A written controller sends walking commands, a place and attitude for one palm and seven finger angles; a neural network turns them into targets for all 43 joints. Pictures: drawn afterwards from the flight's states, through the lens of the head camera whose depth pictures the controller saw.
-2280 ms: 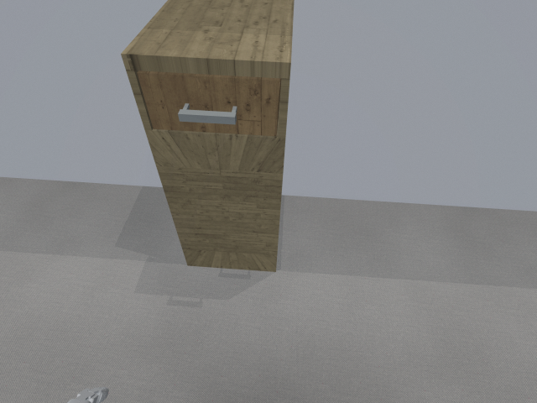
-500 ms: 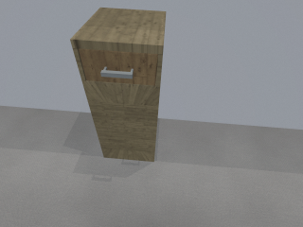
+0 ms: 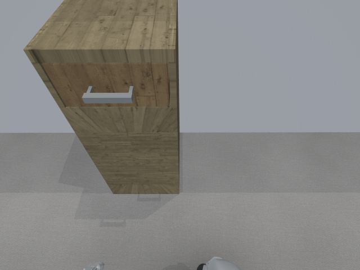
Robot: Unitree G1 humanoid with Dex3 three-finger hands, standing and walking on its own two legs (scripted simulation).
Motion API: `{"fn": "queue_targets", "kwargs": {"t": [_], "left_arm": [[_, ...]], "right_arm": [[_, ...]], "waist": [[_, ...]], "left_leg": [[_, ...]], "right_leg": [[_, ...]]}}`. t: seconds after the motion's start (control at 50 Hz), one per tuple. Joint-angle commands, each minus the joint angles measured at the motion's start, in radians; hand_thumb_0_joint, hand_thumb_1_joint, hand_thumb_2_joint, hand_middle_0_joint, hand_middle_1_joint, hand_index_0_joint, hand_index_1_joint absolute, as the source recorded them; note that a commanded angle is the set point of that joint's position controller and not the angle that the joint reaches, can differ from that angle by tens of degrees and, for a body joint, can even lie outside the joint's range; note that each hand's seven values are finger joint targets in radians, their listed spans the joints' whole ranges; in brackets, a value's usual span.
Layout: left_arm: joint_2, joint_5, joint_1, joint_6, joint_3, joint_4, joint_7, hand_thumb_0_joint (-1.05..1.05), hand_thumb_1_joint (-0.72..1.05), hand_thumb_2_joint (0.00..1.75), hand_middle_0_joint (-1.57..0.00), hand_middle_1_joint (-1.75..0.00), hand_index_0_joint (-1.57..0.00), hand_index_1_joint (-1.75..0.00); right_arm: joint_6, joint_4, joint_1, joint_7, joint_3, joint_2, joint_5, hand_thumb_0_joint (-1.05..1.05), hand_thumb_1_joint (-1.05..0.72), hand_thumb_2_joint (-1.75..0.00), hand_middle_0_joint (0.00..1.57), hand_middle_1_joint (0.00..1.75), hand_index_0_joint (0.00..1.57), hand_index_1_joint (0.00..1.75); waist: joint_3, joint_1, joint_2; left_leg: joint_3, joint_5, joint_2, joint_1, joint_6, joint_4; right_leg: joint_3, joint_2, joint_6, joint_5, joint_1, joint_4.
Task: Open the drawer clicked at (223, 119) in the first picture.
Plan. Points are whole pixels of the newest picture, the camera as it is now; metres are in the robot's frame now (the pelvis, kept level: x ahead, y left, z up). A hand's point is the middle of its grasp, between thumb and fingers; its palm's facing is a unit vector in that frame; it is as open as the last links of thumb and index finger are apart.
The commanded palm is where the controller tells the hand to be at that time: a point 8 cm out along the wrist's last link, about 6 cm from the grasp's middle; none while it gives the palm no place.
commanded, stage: come to a stop and stand still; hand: left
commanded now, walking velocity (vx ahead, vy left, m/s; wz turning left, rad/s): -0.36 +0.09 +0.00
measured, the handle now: (109, 93) +0.56 +0.22 +0.05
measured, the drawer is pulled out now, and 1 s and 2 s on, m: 0.00 0.00 0.00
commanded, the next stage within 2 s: look again from close up in 1.26 s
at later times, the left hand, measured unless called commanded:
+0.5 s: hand out of the picture +0.03 +0.24 -0.16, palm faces +0.13 -0.97 -0.20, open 7.4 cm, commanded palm none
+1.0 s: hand out of the picture -0.04 +0.19 -0.15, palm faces +0.05 -0.98 -0.19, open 7.4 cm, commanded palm none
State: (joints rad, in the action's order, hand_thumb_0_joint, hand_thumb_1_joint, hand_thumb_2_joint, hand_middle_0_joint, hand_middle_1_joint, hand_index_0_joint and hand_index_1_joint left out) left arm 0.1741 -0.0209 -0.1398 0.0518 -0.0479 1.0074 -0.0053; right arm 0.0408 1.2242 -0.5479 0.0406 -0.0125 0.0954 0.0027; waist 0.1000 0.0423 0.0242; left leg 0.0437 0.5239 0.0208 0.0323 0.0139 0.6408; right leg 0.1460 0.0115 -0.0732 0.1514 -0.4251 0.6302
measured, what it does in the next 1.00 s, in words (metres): steps on the spot: left foot, then right foot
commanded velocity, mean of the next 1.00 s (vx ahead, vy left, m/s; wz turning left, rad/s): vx -0.06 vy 0.02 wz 0.00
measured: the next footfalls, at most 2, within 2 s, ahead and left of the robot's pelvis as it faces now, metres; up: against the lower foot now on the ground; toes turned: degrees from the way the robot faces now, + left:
left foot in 0.40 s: +0.05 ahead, +0.16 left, +0.00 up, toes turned -5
right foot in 0.74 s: +0.02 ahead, -0.04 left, +0.00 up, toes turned -1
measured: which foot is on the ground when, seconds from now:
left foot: up 0.00-0.38, down 0.40-1.00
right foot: down 0.00-0.40, up 0.42-0.72, down 0.74-1.00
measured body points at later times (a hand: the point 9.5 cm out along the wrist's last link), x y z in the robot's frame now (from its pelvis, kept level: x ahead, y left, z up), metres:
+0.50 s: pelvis +0.00 +0.05 +0.02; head +0.01 +0.07 +0.47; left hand +0.03 +0.29 -0.15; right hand +0.08 -0.18 -0.12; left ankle +0.01 +0.15 -0.71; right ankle +0.05 -0.08 -0.68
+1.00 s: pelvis -0.03 +0.02 +0.03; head -0.05 +0.01 +0.48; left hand -0.04 +0.24 -0.13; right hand -0.05 -0.19 -0.14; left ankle +0.01 +0.15 -0.71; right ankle -0.06 -0.07 -0.71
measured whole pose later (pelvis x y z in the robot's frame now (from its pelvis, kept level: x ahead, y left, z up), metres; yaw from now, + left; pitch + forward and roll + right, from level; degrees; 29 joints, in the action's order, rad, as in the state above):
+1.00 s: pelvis -0.03 +0.02 +0.03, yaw +1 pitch -3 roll +1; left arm 0.12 -0.01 -0.30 -0.01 0.00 1.13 -0.05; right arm -0.02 1.16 -0.30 0.02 -0.01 0.14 0.01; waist 0.00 0.02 0.02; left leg 0.08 0.14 0.03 -0.21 -0.01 0.40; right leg 0.04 -0.01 -0.03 0.28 -0.11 0.44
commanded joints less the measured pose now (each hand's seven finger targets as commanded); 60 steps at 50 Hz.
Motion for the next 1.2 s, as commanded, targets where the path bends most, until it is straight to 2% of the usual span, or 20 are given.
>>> {"fn": "queue_targets", "kwargs": {"t": [0.0,0.02,0.04,0.1,0.26,0.3,0.34,0.36,0.38,0.4,0.42,0.48,0.52,0.62,0.68,0.7,0.74,0.78,0.92,1.18], "left_arm": [[0.174,0.014,-0.245,0.000,-0.035,0.037,-0.036,0.00,0.90,0.90,-0.20,-0.30,-0.20,-0.30],[0.207,0.005,-0.139,-0.005,-0.034,0.001,-0.039,0.00,0.90,0.90,-0.20,-0.30,-0.20,-0.30],[0.142,0.003,-0.092,-0.017,-0.022,-0.013,-0.047,0.00,0.90,0.90,-0.20,-0.30,-0.20,-0.30],[0.097,-0.006,-0.046,-0.036,-0.015,-0.028,-0.053,0.00,0.90,0.90,-0.20,-0.30,-0.20,-0.30],[0.147,-0.015,-0.044,-0.068,-0.042,-0.077,-0.040,0.00,0.90,0.90,-0.20,-0.30,-0.20,-0.30],[0.143,-0.019,-0.047,-0.072,-0.043,-0.079,-0.040,0.00,0.90,0.90,-0.20,-0.30,-0.20,-0.30],[0.141,-0.008,-0.051,-0.080,-0.041,-0.082,-0.035,0.00,0.90,0.90,-0.20,-0.30,-0.20,-0.30],[0.108,-0.001,-0.072,-0.086,-0.033,-0.085,-0.031,0.00,0.90,0.90,-0.20,-0.30,-0.20,-0.30],[0.052,0.008,-0.098,-0.091,-0.024,-0.098,-0.026,0.00,0.90,0.90,-0.20,-0.30,-0.20,-0.30],[0.061,0.003,-0.082,-0.093,-0.020,-0.103,-0.028,0.00,0.90,0.90,-0.20,-0.30,-0.20,-0.30],[0.070,0.003,-0.092,-0.095,-0.027,-0.092,-0.025,0.00,0.90,0.90,-0.20,-0.30,-0.20,-0.30],[0.069,-0.007,-0.172,-0.098,-0.031,-0.030,-0.019,0.00,0.90,0.90,-0.20,-0.30,-0.20,-0.30],[0.059,-0.005,-0.201,-0.089,-0.020,-0.005,-0.017,0.00,0.90,0.90,-0.20,-0.30,-0.20,-0.30],[0.041,0.004,-0.150,-0.073,0.010,0.002,-0.021,0.00,0.90,0.90,-0.20,-0.30,-0.20,-0.30],[0.049,0.007,-0.245,-0.057,0.015,0.061,-0.029,0.00,0.90,0.90,-0.20,-0.30,-0.20,-0.30],[0.077,0.006,-0.258,-0.050,0.015,0.078,-0.035,0.00,0.90,0.90,-0.20,-0.30,-0.20,-0.30],[0.087,0.009,-0.239,-0.043,0.024,0.086,-0.038,0.00,0.90,0.90,-0.20,-0.30,-0.20,-0.30],[0.072,0.008,-0.226,-0.036,0.028,0.098,-0.039,0.00,0.90,0.90,-0.20,-0.30,-0.20,-0.30],[0.055,0.010,-0.224,-0.050,0.031,0.097,-0.041,0.00,0.90,0.90,-0.20,-0.30,-0.20,-0.30],[0.028,0.016,-0.253,-0.046,0.028,0.098,-0.037,0.00,0.90,0.90,-0.20,-0.30,-0.20,-0.30]], "right_arm": [[-0.004,-0.075,-0.034,0.018,-0.032,0.110,-0.017,0.00,-0.90,-0.90,0.20,0.30,0.20,0.30],[-0.013,-0.093,0.036,0.015,-0.040,0.133,-0.015,0.00,-0.90,-0.90,0.20,0.30,0.20,0.30],[-0.031,-0.096,0.045,0.013,-0.035,0.081,-0.009,0.00,-0.90,-0.90,0.20,0.30,0.20,0.30],[-0.071,-0.092,0.027,-0.001,-0.030,0.029,0.001,0.00,-0.90,-0.90,0.20,0.30,0.20,0.30],[-0.080,-0.200,0.180,-0.017,-0.052,0.083,0.013,0.00,-0.90,-0.90,0.20,0.30,0.20,0.30],[-0.069,-0.209,0.182,-0.018,-0.053,0.082,0.011,0.00,-0.90,-0.90,0.20,0.30,0.20,0.30],[-0.057,-0.202,0.146,-0.019,-0.050,0.095,0.011,0.00,-0.90,-0.90,0.20,0.30,0.20,0.30],[-0.049,-0.204,0.142,-0.018,-0.053,0.138,0.013,0.00,-0.90,-0.90,0.20,0.30,0.20,0.30],[-0.041,-0.233,0.174,-0.016,-0.067,0.219,0.025,0.00,-0.90,-0.90,0.20,0.30,0.20,0.30],[-0.046,-0.272,0.248,-0.013,-0.067,0.252,0.028,0.00,-0.90,-0.90,0.20,0.30,0.20,0.30],[-0.042,-0.287,0.318,-0.006,-0.056,0.238,0.032,0.00,-0.90,-0.90,0.20,0.30,0.20,0.30],[-0.040,-0.288,0.392,0.004,-0.038,0.196,0.026,0.00,-0.90,-0.90,0.20,0.30,0.20,0.30],[-0.032,-0.274,0.359,0.006,-0.037,0.188,0.019,0.00,-0.90,-0.90,0.20,0.30,0.20,0.30],[-0.031,-0.206,0.246,0.007,-0.040,0.195,0.015,0.00,-0.90,-0.90,0.20,0.30,0.20,0.30],[-0.028,-0.175,0.241,0.001,-0.036,0.193,0.003,0.00,-0.90,-0.90,0.20,0.30,0.20,0.30],[-0.026,-0.173,0.247,-0.004,-0.033,0.169,-0.005,0.00,-0.90,-0.90,0.20,0.30,0.20,0.30],[-0.025,-0.169,0.263,-0.009,-0.022,0.137,-0.006,0.00,-0.90,-0.90,0.20,0.30,0.20,0.30],[-0.034,-0.147,0.262,-0.009,-0.021,0.142,0.003,0.00,-0.90,-0.90,0.20,0.30,0.20,0.30],[-0.050,-0.091,0.217,-0.013,-0.009,0.125,0.009,0.00,-0.90,-0.90,0.20,0.30,0.20,0.30],[-0.048,-0.068,0.137,-0.005,-0.003,0.084,0.013,0.00,-0.90,-0.90,0.20,0.30,0.20,0.30]], "waist": [[-0.200,-0.077,-0.093],[-0.091,-0.067,-0.089],[-0.051,-0.036,-0.065],[-0.082,-0.001,-0.078],[-0.130,-0.030,-0.183],[-0.139,-0.022,-0.184],[-0.145,-0.002,-0.146],[-0.134,-0.003,-0.019],[-0.086,-0.015,0.251],[-0.031,-0.026,0.270],[-0.036,-0.045,0.191],[-0.038,-0.086,0.152],[-0.095,-0.076,0.089],[-0.124,-0.014,0.110],[-0.163,-0.051,0.057],[-0.161,-0.044,0.004],[-0.112,-0.028,-0.042],[-0.093,-0.026,-0.165],[0.057,-0.029,-0.067],[0.038,-0.032,-0.033]], "left_leg": [[-0.097,0.047,0.023,-0.344,0.013,0.585],[-0.097,0.036,0.049,-0.362,0.014,0.568],[-0.101,0.011,0.068,-0.350,0.005,0.537],[-0.047,-0.012,0.052,-0.306,-0.017,0.406],[-0.011,-0.084,0.031,-0.370,-0.044,0.274],[-0.007,-0.117,0.030,-0.313,-0.039,0.133],[0.018,-0.270,0.014,-0.187,-0.035,-0.102],[-0.064,-0.270,0.073,-0.153,-0.018,-0.227],[-0.337,-0.301,0.282,-0.235,0.049,-0.385],[-0.403,-0.353,0.359,-0.378,0.114,-0.454],[-0.353,-0.305,0.343,-0.453,0.154,-0.471],[-0.178,-0.309,0.214,-0.402,0.114,-0.422],[-0.144,-0.421,0.196,-0.267,0.118,-0.396],[-0.183,-0.622,0.225,-0.078,0.152,-0.353],[-0.147,-0.631,0.174,-0.127,0.092,-0.281],[-0.115,-0.563,0.136,-0.191,0.050,-0.259],[-0.069,-0.458,0.084,-0.195,0.009,-0.277],[-0.052,-0.472,0.084,-0.160,0.003,-0.260],[-0.057,-0.277,0.075,-0.207,-0.002,-0.316],[-0.051,-0.301,0.072,-0.240,-0.008,-0.276]], "right_leg": [[-0.424,0.426,-0.219,-0.705,0.375,-0.260],[-0.368,0.406,-0.210,-0.641,0.224,-0.270],[-0.300,0.384,-0.190,-0.583,0.112,-0.277],[-0.189,0.328,-0.138,-0.408,0.034,-0.313],[-0.204,0.301,-0.123,-0.211,0.095,-0.300],[-0.214,0.286,-0.108,-0.130,0.091,-0.274],[-0.188,0.237,-0.048,0.011,0.043,-0.212],[-0.150,0.172,-0.004,0.137,-0.012,-0.121],[-0.061,0.047,0.064,0.310,-0.094,0.044],[-0.108,0.015,0.072,0.377,-0.049,0.195],[-0.164,0.032,0.069,0.342,0.017,0.284],[-0.180,0.012,0.077,0.234,0.009,0.397],[-0.166,0.019,0.093,0.218,-0.013,0.350],[-0.125,0.038,0.104,0.303,0.061,0.002],[-0.128,0.041,0.095,0.057,0.254,-0.290],[-0.191,0.085,0.079,-0.045,0.320,-0.313],[-0.230,0.154,0.042,-0.138,0.264,-0.296],[-0.221,0.126,0.041,-0.151,0.225,-0.293],[-0.229,0.099,0.041,0.246,0.097,-0.375],[-0.238,0.090,0.025,0.249,0.110,-0.377]]}}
